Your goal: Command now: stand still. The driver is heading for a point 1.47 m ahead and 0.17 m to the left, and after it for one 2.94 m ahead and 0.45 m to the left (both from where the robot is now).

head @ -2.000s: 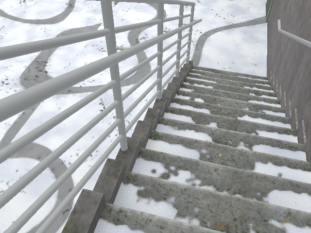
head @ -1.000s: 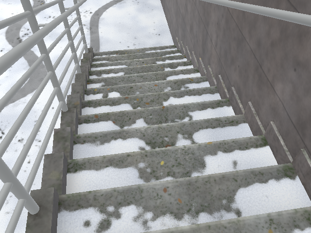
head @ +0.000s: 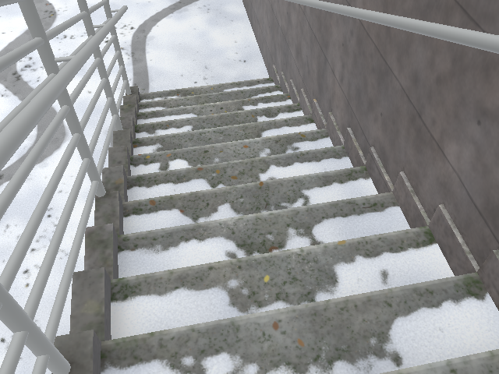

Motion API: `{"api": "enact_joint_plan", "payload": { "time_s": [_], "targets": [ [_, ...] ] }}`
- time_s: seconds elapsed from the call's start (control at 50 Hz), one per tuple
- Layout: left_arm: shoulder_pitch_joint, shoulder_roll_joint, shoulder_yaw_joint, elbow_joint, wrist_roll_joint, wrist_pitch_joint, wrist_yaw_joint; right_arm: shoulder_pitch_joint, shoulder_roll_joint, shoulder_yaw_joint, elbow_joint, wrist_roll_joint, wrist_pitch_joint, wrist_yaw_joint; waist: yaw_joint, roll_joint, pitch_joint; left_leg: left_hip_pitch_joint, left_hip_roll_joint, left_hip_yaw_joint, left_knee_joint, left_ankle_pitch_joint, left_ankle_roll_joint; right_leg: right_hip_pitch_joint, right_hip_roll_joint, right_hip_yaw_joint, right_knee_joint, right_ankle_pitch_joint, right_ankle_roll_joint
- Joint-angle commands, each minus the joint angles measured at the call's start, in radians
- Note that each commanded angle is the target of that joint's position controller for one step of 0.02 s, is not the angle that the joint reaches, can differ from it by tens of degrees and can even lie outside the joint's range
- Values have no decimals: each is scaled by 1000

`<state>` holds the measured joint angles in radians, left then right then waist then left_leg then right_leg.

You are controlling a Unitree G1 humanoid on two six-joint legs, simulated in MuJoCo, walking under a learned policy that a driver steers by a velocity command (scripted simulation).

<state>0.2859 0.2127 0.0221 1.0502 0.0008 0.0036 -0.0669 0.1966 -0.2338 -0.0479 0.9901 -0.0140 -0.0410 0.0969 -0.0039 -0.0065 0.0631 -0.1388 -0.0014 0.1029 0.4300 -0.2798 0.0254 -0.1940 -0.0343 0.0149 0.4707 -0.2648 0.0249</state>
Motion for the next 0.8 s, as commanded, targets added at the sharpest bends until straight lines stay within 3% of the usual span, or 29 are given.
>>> {"api": "enact_joint_plan", "payload": {
  "time_s": [0.02,0.1,0.2,0.22,0.24,0.28,0.32,0.38,0.4,0.42,0.44,0.48,0.56,0.58,0.6,0.64,0.68,0.7,0.74,0.78,0.8],
  "targets": [
    [59,98,16,-13,0,-9,1,15,-100,-20,-39,3,-8,-2,1,-6,-37,86,16,-31,-62,281,12,-75,15,-42,-78,163,-32],
    [83,83,8,5,8,-8,3,38,-81,-16,-32,3,-1,-5,0,-10,-34,102,9,-24,-65,275,7,-75,18,-45,-87,167,-38],
    [84,83,5,20,4,-11,3,56,-79,-16,-29,1,10,-7,-4,-12,-16,95,4,-21,-74,268,7,-71,21,-47,-93,176,-39],
    [-22,116,16,-21,22,-12,37,44,-104,-17,5,3,33,-81,25,-9,-100,87,121,-60,-28,392,4,40,-64,34,-116,296,-13],
    [-9,122,19,-11,7,-11,52,65,-101,-15,10,14,43,-105,19,-33,-115,100,124,-69,-30,410,-2,68,-63,41,-116,352,-7],
    [3,95,13,18,-2,-3,63,66,-96,-12,20,18,51,-119,25,-26,-74,73,125,-67,-43,376,-11,86,-60,36,-133,367,-3],
    [3,75,7,37,3,10,63,73,-81,-9,36,19,57,-115,30,-6,-36,47,119,-64,-66,313,-20,86,-58,33,-154,323,-5],
    [-26,100,12,52,7,20,57,77,-77,-6,54,2,59,-109,36,22,5,18,122,-71,-90,266,-24,70,-60,33,-184,263,-6],
    [74,42,-9,74,-9,16,9,99,-53,0,34,2,47,-37,7,63,122,-1,11,-27,-142,84,-20,-27,41,-45,-151,93,-21],
    [88,80,5,91,5,10,-13,96,-72,-6,41,-6,37,-8,22,47,120,-19,11,-32,-153,26,-15,-29,52,-62,-149,54,-31],
    [73,97,12,81,14,4,-19,89,-85,-10,35,-12,28,2,19,26,98,-13,14,-36,-155,4,-7,-31,52,-64,-144,32,-41],
    [50,94,14,77,17,-11,-14,82,-84,-14,33,-16,17,0,8,22,71,3,15,-31,-143,-7,-3,-46,43,-64,-131,23,-49],
    [41,73,4,77,3,-20,-4,89,-70,-9,34,-7,16,-7,-1,6,5,59,17,-31,-103,195,4,-50,30,-55,-114,138,-47],
    [-68,108,12,29,26,-16,33,54,-99,-9,43,-6,29,-81,32,37,-62,52,125,-67,-57,384,-1,47,-72,31,-153,290,-14],
    [-48,120,16,42,10,-15,50,80,-90,-6,52,7,32,-106,24,3,-99,86,130,-74,-52,443,-5,79,-69,35,-145,360,-6],
    [-17,98,11,73,-3,-9,63,101,-97,-4,63,17,34,-121,30,-15,-94,83,133,-72,-52,434,-9,109,-66,25,-152,390,-1],
    [-11,76,4,89,2,5,64,117,-79,-1,78,19,40,-119,34,-7,-65,60,127,-68,-69,363,-16,108,-64,20,-169,344,-2],
    [-10,76,3,96,4,13,63,126,-73,0,84,13,46,-117,33,3,-64,58,114,-62,-83,247,-14,101,-50,12,-175,233,-9],
    [-25,103,14,96,8,27,62,139,-96,-16,83,0,62,-110,23,26,-28,22,66,-49,-81,-160,16,34,9,-30,-120,-118,-46],
    [-37,113,22,82,20,35,56,159,-127,-28,65,-10,75,-107,10,82,75,-81,94,-126,-144,-495,52,-96,58,-70,-24,-370,-71],
    [-45,92,19,74,29,32,53,192,-151,-36,67,-10,74,-108,-1,133,116,-107,143,-200,-186,-559,78,-145,79,-102,58,-360,-75]
  ]
}}
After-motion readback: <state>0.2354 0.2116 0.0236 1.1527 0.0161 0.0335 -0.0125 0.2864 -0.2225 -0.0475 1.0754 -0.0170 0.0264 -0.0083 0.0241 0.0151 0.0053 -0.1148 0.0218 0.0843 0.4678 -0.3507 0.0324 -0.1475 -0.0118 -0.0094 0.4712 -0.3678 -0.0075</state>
